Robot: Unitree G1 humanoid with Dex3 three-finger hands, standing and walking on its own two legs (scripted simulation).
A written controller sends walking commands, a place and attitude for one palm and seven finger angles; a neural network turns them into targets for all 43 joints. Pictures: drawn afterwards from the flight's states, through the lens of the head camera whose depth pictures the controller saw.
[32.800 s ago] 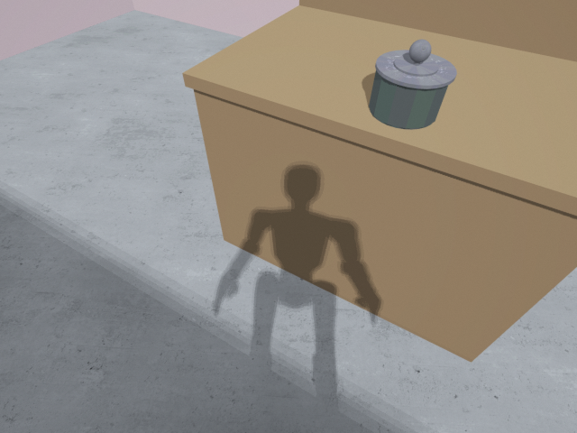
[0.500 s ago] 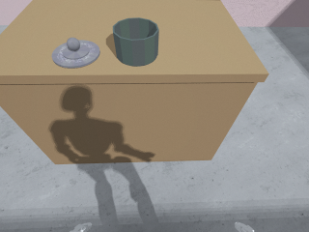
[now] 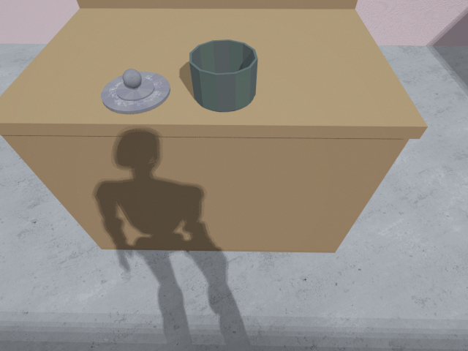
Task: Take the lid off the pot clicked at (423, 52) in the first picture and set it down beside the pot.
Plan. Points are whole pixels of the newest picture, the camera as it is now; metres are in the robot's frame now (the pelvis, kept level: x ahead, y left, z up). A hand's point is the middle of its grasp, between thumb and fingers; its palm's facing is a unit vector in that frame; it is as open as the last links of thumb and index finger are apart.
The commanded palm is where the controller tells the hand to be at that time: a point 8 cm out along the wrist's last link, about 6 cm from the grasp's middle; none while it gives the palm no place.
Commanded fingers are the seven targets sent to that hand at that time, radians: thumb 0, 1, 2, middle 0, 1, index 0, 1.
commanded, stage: let the arm hang, fingers relaxed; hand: left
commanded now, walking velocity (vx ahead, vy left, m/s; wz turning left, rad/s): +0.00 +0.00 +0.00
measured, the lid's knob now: (132, 78) +0.71 +0.29 +0.07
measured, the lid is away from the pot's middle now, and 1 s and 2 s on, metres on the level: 0.23 0.23 0.23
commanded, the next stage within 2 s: look to check the result in 0.98 s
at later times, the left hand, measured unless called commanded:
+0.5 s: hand out of the picture +0.03 +0.17 -0.18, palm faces +0.02 -0.98 -0.21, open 7.3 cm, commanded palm none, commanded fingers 0.00 0.90 0.90 -0.20 -0.30 -0.20 -0.30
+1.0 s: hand out of the picture +0.02 +0.17 -0.18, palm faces +0.02 -0.98 -0.20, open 7.3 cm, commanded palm none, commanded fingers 0.00 0.90 0.90 -0.20 -0.30 -0.20 -0.30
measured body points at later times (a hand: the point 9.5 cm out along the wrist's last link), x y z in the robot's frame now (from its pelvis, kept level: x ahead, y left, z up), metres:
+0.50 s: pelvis +0.01 +0.00 +0.00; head +0.03 -0.01 +0.45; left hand +0.03 +0.22 -0.16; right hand +0.00 -0.22 -0.16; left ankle -0.02 +0.11 -0.74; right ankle -0.01 -0.11 -0.74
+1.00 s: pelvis +0.01 +0.00 +0.00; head +0.04 +0.00 +0.45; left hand +0.02 +0.22 -0.16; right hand -0.01 -0.21 -0.16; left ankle -0.02 +0.11 -0.74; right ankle -0.01 -0.11 -0.74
